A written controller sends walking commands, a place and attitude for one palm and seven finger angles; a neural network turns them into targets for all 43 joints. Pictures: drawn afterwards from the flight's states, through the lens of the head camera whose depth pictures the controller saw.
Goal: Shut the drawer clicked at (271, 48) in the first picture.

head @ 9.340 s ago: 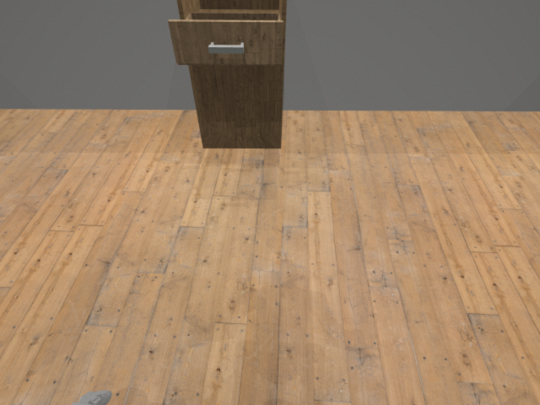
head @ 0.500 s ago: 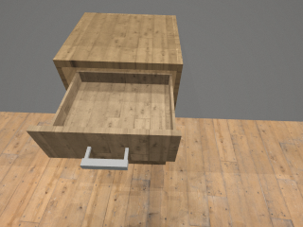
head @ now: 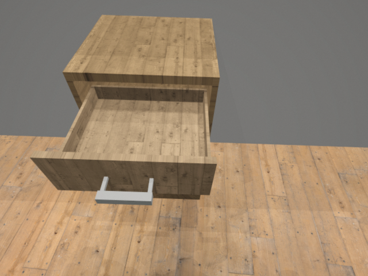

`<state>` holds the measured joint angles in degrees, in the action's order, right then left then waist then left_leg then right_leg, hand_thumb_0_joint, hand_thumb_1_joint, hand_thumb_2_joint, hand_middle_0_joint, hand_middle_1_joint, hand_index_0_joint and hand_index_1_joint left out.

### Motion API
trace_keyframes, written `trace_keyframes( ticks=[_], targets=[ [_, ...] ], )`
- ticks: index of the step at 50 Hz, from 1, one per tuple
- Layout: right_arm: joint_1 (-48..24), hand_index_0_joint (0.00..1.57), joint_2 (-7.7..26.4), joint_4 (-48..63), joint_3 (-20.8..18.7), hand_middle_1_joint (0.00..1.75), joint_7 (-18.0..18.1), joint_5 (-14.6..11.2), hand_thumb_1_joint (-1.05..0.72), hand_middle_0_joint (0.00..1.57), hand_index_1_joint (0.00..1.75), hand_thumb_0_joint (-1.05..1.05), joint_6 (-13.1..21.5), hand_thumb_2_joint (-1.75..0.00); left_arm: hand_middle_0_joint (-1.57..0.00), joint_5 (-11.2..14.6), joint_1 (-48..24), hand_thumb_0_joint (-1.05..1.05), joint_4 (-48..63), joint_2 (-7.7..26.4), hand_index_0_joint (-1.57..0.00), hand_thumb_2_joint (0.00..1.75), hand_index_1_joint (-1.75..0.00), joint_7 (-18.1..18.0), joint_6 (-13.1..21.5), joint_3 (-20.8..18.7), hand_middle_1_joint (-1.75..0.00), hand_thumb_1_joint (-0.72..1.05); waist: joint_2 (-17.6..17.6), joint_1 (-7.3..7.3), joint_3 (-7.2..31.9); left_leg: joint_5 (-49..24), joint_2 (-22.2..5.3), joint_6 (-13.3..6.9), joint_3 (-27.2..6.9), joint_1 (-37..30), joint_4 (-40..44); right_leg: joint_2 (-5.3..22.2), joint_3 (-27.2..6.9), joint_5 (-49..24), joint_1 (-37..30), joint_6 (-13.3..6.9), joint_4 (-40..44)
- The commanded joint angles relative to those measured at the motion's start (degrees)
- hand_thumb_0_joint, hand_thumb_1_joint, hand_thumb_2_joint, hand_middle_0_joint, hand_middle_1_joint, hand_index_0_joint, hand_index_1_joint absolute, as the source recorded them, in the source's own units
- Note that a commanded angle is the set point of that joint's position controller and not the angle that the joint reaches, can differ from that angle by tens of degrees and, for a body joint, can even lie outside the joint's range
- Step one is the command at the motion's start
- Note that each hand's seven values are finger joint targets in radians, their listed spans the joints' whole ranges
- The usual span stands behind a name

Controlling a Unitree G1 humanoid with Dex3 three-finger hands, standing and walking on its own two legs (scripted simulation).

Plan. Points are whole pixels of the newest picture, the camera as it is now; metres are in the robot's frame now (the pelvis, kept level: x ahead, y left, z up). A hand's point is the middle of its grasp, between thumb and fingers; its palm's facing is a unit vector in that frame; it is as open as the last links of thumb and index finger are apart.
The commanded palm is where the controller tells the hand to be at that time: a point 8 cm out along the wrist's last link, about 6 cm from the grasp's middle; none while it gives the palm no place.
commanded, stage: look again from close up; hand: left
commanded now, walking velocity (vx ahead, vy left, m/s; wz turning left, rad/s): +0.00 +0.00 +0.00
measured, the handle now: (126, 189) +0.32 +0.17 -0.04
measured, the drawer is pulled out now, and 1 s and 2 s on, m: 0.30 0.30 0.30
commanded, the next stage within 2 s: raise the hand and make a fist in 0.10 s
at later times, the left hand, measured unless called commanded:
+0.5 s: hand (128, 244) +0.18 +0.12 +0.02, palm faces +0.03 -1.00 +0.07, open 6.6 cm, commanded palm +0.09 +0.20 -0.05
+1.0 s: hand (132, 264) +0.15 +0.12 -0.02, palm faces -0.10 -0.99 +0.02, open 4.0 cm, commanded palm +0.11 +0.20 +0.00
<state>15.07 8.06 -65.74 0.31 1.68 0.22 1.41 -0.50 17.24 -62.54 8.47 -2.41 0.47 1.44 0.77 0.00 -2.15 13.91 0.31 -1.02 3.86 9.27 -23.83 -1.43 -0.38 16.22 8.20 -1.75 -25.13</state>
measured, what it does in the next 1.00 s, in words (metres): lowers itself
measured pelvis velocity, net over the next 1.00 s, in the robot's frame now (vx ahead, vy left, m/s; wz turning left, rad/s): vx -0.04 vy -0.01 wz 0.05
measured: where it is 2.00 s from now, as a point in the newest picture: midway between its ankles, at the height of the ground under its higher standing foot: outside the picture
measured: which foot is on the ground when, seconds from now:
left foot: down 0.00-1.00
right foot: down 0.00-1.00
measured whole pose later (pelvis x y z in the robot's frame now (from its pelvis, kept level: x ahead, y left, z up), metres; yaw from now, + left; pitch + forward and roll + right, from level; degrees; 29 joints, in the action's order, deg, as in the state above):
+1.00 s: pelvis -0.04 -0.01 -0.07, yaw +3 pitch +9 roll +0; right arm 15.3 10.7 -29.7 3.1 3.3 -2.8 8.0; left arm 12.6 26.4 7.2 10.4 11.9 10.3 1.8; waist -2.8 1.5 6.3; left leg 25.4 -0.5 -0.1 0.3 42.0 -58.1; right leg -1.3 3.9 28.7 39.2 -3.1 -58.5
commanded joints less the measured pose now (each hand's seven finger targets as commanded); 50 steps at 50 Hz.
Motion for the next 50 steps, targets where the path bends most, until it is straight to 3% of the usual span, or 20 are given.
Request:
trace_keyframes(
  ticks=[1,9,10,11,12,13,14,15,17,18,21,23,24,28,33,36,39,43,46,50],
  targets=[
    [3.71,0.2,5.11,1.48,-0.85,0.3,0.21,-0.11,-0.9,0.2,0.3,0.0,0.65,-0.9,-0.2,-0.02,4.26,0.0,1.73,5.74,-0.2,0.9,-0.3,-0.24,0.93,-1.26,-0.3,0.9,0.22,-0.25,-0.61,-11.25,-6.28,-1.13,-5.92,-2.68,2.96,7.1,-5.95,-13.38,4.16,-0.57,4.77],
    [3.91,0.2,4.92,1.22,-0.84,0.3,0.26,-0.14,-0.9,0.2,0.3,0.0,0.7,-0.9,-0.2,-0.04,4.67,0.0,1.69,5.42,-0.2,0.9,-0.3,-0.24,0.87,-1.22,-0.3,0.9,-0.15,-0.31,-1.67,-10.46,-6.43,-1.16,-5.98,-2.33,3.43,6.86,-5.97,-11.78,4.85,-0.57,5.23],
    [-1.24,0.2,6.99,5.58,-0.76,0.3,-0.1,-0.15,-0.9,0.2,0.3,0.0,0.95,-0.9,-0.2,-1.1,7.3,0.0,-0.64,6.41,-0.2,0.9,-0.3,-2.2,2.47,-1.73,-0.3,0.9,-2.2,-1.25,-2.55,-15.51,-6.61,0.56,-4.27,3.27,-8.71,9.9,-7.29,-31.86,4.11,0.92,4.5],
    [0.79,0.2,17.41,26.45,-2.28,0.3,2.05,-2.96,-0.9,0.2,0.3,0.0,9.03,-0.9,-0.22,11.55,-32.93,0.0,88.95,17.2,-0.22,0.9,-0.32,-1.58,13.75,-5.53,-0.32,0.9,-12.32,5.35,27.14,-20.05,-0.05,-0.7,-5.0,-12.95,-1.06,4.32,-1.93,-26.43,-1.37,-0.15,-1.78],
    [-4.35,0.2,11.07,23.38,-0.33,0.3,3.7,-1.96,-0.9,0.2,0.3,0.0,14.48,-0.9,-0.24,6.44,-9.23,0.0,74.37,12.63,-0.24,0.9,-0.34,-4.04,10.21,-5.72,-0.34,0.9,-20.36,-1.01,26.2,-28.91,-2.91,-0.92,-3.63,-16.8,-0.56,1.92,-0.48,-13.88,1.43,-1.26,-3.98],
    [-3.35,0.2,11.94,19.97,-1.57,0.3,3.36,-1.91,-0.9,0.2,0.3,0.0,16.65,-0.9,-0.26,7.53,-5.86,0.0,68.86,9.49,-0.26,0.9,-0.37,-6.9,7.51,-2.91,-0.37,0.9,-15.18,1.54,21.84,-24.87,-3.53,1.13,-4.54,-10.92,-0.95,1.85,2.98,-5.58,4.97,-0.18,-4.31],
    [-1.59,0.2,9.5,18.98,-1.54,0.3,2.37,-2.87,-0.9,0.2,0.3,0.0,16.65,-0.9,-0.28,7.12,9.5,0.0,54.62,-4.27,-0.28,0.9,-0.39,-6.29,1.72,4.92,-0.39,0.9,-7.78,2.04,11.11,-17.37,-4.01,-0.07,-4.86,-4.3,-0.62,2.1,4.18,-3.51,9.66,0.39,-3.84],
    [-2.07,0.2,12.28,23.75,-1.37,0.3,2.1,-3.34,-0.9,0.2,0.3,0.0,16.99,-0.9,-0.3,9.92,0.45,0.0,66.85,-5.66,-0.3,0.9,-0.41,-4.78,3.06,7.73,-0.41,0.9,-3.76,2.86,4.37,-9.5,-3.41,-0.49,-6.53,1.34,-1.37,2.41,5.12,-4.85,10.51,0.67,-3.04],
    [-4.2,0.2,13.88,26.95,-2.35,0.3,2.47,-2.07,-0.9,0.2,0.3,0.0,18.87,-0.9,-0.34,9.65,0.32,0.0,66.23,-1.98,-0.34,0.9,-0.45,-3.11,8.98,5.04,-0.45,0.9,7.55,4.87,-1.47,0.62,-1.37,-1.46,-6.79,8.03,-5.95,1.9,4.93,2.17,18.46,1.38,-1.99],
    [-4.22,0.2,13.64,28.92,-2.81,0.3,1.97,-1.59,-0.9,0.2,0.3,0.0,19.19,-0.9,-0.36,9.43,4.26,0.0,62.09,-4.06,-0.36,0.9,-0.47,-1.93,11.41,5.59,-0.47,0.9,10.89,4.58,-1.77,2.45,-0.58,-1.38,-6.59,10.78,-8.54,1.78,5.16,5.44,21.24,1.35,-3.18],
    [-7.64,0.2,12.93,34.25,-3.82,0.3,-0.24,-0.53,-0.9,0.2,0.3,0.0,18.77,-0.9,-0.42,11.81,22.56,0.0,55.92,-5.14,-0.42,0.9,-0.54,5.69,21.08,2.31,-0.54,0.9,17.91,-1.71,2.3,3.89,0.09,0.5,-5.28,21.66,-14.98,1.41,5.08,7.86,25.04,1.07,-10.75],
    [-8.85,0.2,13.06,36.94,-4.72,0.3,-2.27,-0.74,-0.9,0.2,0.3,0.0,17.47,-0.9,-0.46,12.6,27.08,0.0,55.38,0.25,-0.46,0.9,-0.58,11.76,27.95,-4.02,-0.58,0.9,13.01,-4.18,6.12,2.51,1.09,1.67,-3.67,25.0,-18.72,2.12,3.12,2.17,23.11,0.26,-15.08],
    [-10.15,0.2,13.75,39.19,-4.91,0.3,-3.09,-0.46,-0.9,0.2,0.3,0.0,16.59,-0.9,-0.48,12.74,24.85,0.0,57.3,1.85,-0.48,0.9,-0.6,14.72,31.2,-4.75,-0.6,0.9,8.93,-3.48,7.72,2.19,1.57,1.93,-2.87,25.84,-21.16,2.49,2.74,-0.3,23.37,-0.09,-17.87],
    [-12.71,0.2,11.89,46.08,-4.58,0.3,-2.46,-1.34,-0.9,0.2,0.3,0.0,11.25,-0.9,-0.56,9.23,18.07,0.0,67.85,7.78,-0.56,0.9,-0.69,12.09,29.11,-9.14,-0.69,0.9,-3.84,-4.99,11.33,5.14,2.48,0.6,-0.63,29.4,-24.62,2.44,0.7,3.34,24.75,-1.0,-22.39],
    [-6.23,0.2,10.17,47.05,-3.98,0.3,-0.99,-0.83,-0.9,0.2,0.3,0.0,10.77,-0.9,-0.66,10.92,3.83,0.0,91.59,7.21,-0.66,0.9,-0.8,6.1,34.75,-7.54,-0.8,0.9,-8.28,0.61,21.4,2.64,-0.06,-1.02,-4.02,25.94,-30.33,0.7,-0.79,2.17,30.35,-0.66,-25.18],
    [-6.43,0.2,10.66,45.38,-2.77,0.3,-0.49,-0.81,-0.9,0.2,0.3,0.0,13.32,-0.9,-0.72,11.87,0.98,0.0,92.14,3.47,-0.72,0.9,-0.86,9.77,38.8,-0.22,-0.86,0.9,-6.27,4.45,18.8,4.05,-0.7,-1.47,-5.95,27.99,-33.51,0.61,-1.71,4.81,35.23,-0.22,-24.75],
    [-6.18,0.2,12.16,44.27,-2.06,0.3,0.36,-1.81,-0.9,0.2,0.3,0.0,15.24,-0.9,-0.78,12.93,0.01,0.0,83.97,2.49,-0.78,0.9,-0.93,16.08,35.79,3.94,-0.93,0.9,-0.71,7.12,13.15,9.6,-0.87,-1.67,-6.6,32.45,-35.03,1.47,-4.16,12.46,36.47,0.86,-20.61],
    [-8.0,0.2,12.87,46.57,-2.18,0.3,1.73,-3.66,-0.9,0.2,0.3,0.0,13.3,-0.9,-0.86,12.44,12.78,0.0,71.41,9.23,-0.86,0.9,-1.01,20.25,20.2,-2.95,-1.01,0.9,4.79,1.25,13.05,11.89,0.23,-1.52,-5.47,35.52,-31.83,3.5,-8.08,19.74,28.72,2.25,-14.77],
    [-10.25,0.2,10.96,49.67,-1.47,0.3,2.64,-3.75,-0.9,0.2,0.3,0.0,10.54,-0.9,-0.92,14.37,12.92,0.0,80.08,9.64,-0.92,0.9,-1.08,16.34,12.16,-7.81,-1.08,0.9,5.19,-2.34,17.77,8.74,1.11,-1.2,-4.77,32.4,-28.11,4.8,-7.36,15.86,20.23,2.55,-14.79],
    [-7.89,0.2,8.34,47.81,-1.89,0.3,2.18,-2.82,-0.9,0.2,0.3,0.0,10.44,-0.9,-1.0,16.0,16.51,0.0,89.72,6.95,-1.0,0.9,-1.17,5.71,15.68,-12.49,-1.17,0.9,1.74,-4.24,19.94,-0.67,-0.15,-0.64,-5.15,26.25,-25.11,2.31,-0.42,-2.49,17.3,1.07,-19.95]
  ],
)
